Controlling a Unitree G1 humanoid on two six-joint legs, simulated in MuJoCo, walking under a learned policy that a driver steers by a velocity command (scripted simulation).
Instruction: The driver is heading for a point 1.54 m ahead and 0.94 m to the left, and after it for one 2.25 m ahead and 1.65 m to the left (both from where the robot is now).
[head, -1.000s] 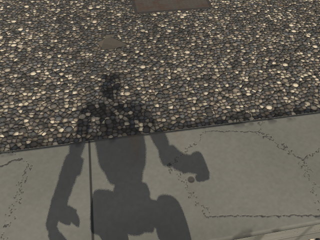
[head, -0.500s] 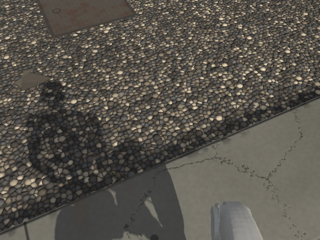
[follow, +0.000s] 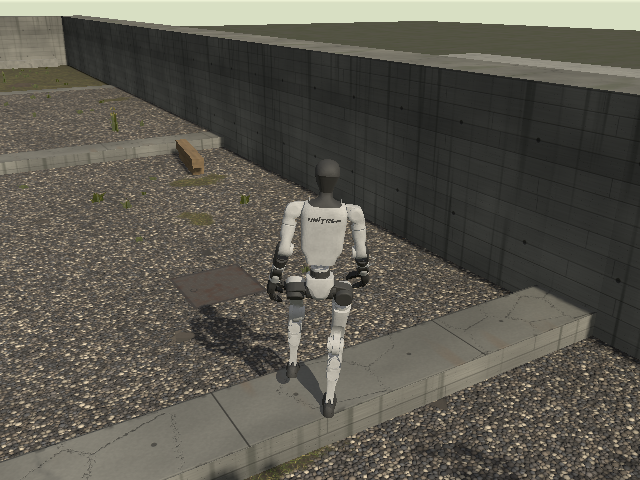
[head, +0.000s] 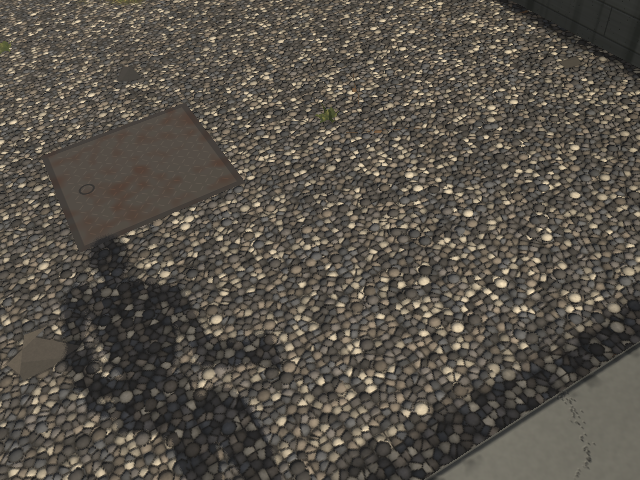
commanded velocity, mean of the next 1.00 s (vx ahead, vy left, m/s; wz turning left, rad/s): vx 0.04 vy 0.00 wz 0.52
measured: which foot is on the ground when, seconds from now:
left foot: up 0.00-0.14, down 0.16-0.74, up 0.76-1.00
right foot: down 0.00-0.18, up 0.20-0.72, down 0.74-1.00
